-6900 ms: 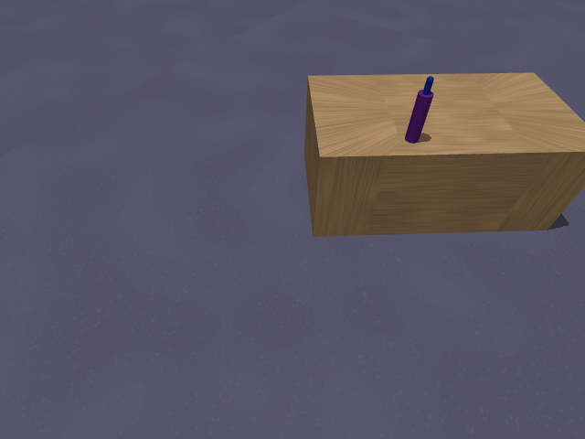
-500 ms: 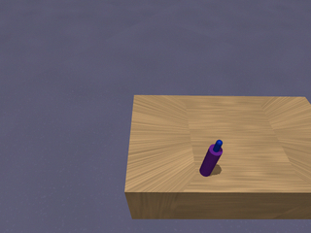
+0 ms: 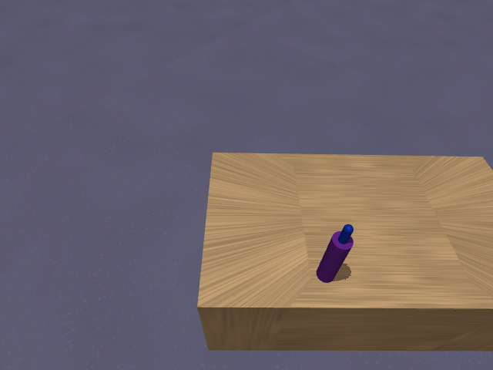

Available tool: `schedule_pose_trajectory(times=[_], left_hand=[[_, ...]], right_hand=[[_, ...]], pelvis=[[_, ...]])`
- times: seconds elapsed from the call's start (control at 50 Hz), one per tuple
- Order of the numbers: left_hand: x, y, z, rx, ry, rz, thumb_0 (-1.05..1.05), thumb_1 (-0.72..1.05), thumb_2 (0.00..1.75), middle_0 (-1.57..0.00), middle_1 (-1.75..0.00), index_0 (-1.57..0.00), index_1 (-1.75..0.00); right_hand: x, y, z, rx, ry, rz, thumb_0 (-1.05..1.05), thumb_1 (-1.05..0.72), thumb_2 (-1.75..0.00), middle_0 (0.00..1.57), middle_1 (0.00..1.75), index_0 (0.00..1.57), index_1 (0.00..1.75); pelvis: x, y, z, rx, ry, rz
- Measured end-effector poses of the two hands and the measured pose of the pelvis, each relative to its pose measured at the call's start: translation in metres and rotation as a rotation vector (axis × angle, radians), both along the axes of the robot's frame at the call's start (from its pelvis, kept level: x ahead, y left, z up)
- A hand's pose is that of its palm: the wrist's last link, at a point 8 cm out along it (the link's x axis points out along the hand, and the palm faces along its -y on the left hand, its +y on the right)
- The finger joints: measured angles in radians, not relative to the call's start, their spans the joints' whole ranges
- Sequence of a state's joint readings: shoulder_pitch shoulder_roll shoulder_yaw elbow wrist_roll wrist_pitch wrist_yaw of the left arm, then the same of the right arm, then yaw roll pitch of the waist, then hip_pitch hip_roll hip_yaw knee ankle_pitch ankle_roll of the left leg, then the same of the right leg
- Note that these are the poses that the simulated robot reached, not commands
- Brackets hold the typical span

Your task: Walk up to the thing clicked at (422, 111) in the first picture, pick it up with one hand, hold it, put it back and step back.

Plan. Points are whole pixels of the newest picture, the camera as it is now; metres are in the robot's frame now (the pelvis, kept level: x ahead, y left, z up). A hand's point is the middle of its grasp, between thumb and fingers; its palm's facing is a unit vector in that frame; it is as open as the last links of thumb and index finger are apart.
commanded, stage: stand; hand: right
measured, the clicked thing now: (336, 253) +0.43 -0.22 -0.21
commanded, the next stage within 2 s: go down in 0.06 s
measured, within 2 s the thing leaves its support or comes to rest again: neither
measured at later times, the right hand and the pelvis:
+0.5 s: hand out of the picture +0.15 -0.25 -0.14, palm faces +0.06 +0.95 -0.32, open 13.1 cm; pelvis -0.02 +0.00 -0.02, yaw +0 degrees
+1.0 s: hand out of the picture +0.16 -0.27 -0.14, palm faces +0.08 +0.94 -0.33, open 17.3 cm; pelvis +0.01 -0.01 -0.04, yaw +0 degrees
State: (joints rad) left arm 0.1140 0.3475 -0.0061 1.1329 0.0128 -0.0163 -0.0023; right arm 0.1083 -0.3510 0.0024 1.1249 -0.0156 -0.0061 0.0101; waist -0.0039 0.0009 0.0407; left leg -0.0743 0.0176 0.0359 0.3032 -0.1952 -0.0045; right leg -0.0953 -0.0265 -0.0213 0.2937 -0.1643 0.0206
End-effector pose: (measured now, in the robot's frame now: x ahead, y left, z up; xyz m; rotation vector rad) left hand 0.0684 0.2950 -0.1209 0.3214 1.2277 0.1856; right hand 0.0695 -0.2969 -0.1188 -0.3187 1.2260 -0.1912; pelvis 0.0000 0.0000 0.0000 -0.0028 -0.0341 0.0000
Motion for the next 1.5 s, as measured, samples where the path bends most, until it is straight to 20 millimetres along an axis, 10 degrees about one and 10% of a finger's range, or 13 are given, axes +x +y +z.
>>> schedule_pose_trajectory(times=[0.2,0.42,0.8,1.5], left_hand=[[-0.001,0.002,0.0,-0.004,-0.018,0.015,0.0,0.89,0.88,-0.19,-0.29,-0.2,-0.29],[0.077,-0.015,0.015,-0.022,-0.39,0.022,0.0,0.44,0.44,-0.07,-0.1,-0.07,-0.09],[0.059,-0.026,0.004,-0.001,-0.418,0.017,-0.01,-0.43,0.06,-0.06,-0.06,-0.06,-0.05],[0.086,-0.044,0.022,0.028,-0.587,-0.027,-0.01,-0.53,0.04,-0.06,-0.06,-0.06,-0.05]], right_hand=[[-0.001,0.002,0.0,0.0,-0.012,-0.009,0.0,-0.9,-0.89,0.19,0.3,0.19,0.29],[0.064,0.006,0.004,0.018,-0.172,-0.034,0.0,-0.45,-0.46,0.08,0.11,0.08,0.11],[0.06,-0.01,0.009,-0.002,-0.147,-0.032,-0.01,0.41,-0.06,0.05,0.06,0.06,0.06],[0.073,-0.03,0.029,0.006,-0.245,-0.043,-0.01,0.46,-0.05,0.06,0.06,0.06,0.05]], pelvis=[[-0.003,0.001,-0.001,0.001,0.007,0.0],[-0.023,-0.001,-0.017,0.004,0.101,-0.007],[-0.01,-0.009,-0.033,0.013,0.164,-0.002],[0.009,-0.011,-0.054,0.029,0.212,-0.016]])
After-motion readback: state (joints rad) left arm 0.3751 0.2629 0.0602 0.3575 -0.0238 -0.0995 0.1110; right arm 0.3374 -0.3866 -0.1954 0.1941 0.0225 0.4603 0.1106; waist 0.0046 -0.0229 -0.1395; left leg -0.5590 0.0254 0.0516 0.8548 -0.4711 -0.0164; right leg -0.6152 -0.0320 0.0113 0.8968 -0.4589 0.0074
